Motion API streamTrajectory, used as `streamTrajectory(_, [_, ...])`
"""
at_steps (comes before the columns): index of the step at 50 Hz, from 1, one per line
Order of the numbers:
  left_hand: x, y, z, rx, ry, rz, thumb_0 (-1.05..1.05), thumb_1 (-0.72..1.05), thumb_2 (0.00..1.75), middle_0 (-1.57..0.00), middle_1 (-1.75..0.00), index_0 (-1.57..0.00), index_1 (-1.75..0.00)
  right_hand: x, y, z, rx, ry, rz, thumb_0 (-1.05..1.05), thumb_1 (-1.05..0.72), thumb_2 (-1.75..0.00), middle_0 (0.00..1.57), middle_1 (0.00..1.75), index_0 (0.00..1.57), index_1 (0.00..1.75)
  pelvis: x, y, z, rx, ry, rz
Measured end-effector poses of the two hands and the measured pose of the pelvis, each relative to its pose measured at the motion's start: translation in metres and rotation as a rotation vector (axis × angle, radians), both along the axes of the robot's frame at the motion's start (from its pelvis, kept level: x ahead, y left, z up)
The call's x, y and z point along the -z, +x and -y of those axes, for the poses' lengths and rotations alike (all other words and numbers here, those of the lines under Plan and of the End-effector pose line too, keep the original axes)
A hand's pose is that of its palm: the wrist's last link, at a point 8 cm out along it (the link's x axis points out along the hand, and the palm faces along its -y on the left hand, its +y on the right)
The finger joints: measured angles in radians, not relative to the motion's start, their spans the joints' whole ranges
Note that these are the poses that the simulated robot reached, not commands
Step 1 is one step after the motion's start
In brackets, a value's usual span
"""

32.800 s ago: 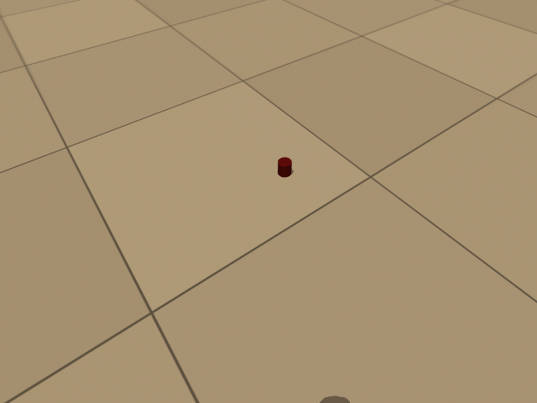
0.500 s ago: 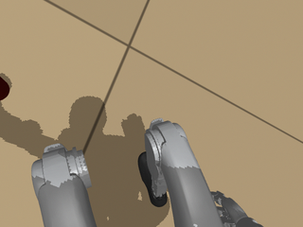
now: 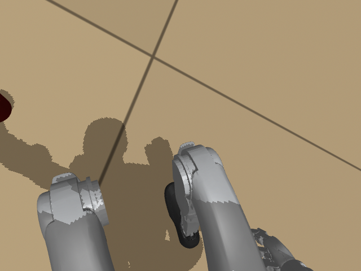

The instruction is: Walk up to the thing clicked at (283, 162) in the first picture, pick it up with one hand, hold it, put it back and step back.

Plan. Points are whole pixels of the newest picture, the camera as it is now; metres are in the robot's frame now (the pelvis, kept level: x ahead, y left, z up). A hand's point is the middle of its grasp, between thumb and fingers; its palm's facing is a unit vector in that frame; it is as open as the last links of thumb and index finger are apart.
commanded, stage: rise first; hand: left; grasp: from above
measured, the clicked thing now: out of the picture +0.50 +0.34 -0.29
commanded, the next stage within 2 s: approach in 2.00 s
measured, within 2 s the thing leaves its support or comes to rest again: neither
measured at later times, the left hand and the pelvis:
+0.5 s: hand out of the picture +0.46 +0.38 -0.17, palm faces -0.43 -0.10 -0.90, open 14.1 cm; pelvis +0.00 +0.00 +0.00, yaw +0 degrees
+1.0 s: hand out of the picture +0.46 +0.38 -0.17, palm faces -0.44 -0.10 -0.89, open 14.2 cm; pelvis +0.00 +0.00 +0.00, yaw +0 degrees
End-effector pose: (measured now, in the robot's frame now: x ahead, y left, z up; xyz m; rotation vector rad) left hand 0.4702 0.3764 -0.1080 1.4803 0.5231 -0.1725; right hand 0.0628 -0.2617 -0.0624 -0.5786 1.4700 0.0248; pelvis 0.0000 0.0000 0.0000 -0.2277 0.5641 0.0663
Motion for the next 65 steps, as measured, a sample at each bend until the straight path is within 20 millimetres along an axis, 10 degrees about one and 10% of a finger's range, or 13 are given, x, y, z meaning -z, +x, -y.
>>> streamTrajectory(65, [0.0071, 0.0001, 0.0021, 0.004, 0.004, -0.017, 0.0, -0.55, 1.02, -0.09, -1.02, -0.08, -1.03, -0.0027, -0.0054, 0.0024, -0.003, -0.008, -0.007, 0.0, -0.9, -0.9, 0.2, 0.3, 0.2, 0.3, 0.0014, -0.0007, -0.0009, 0.002, -0.005, 0.001])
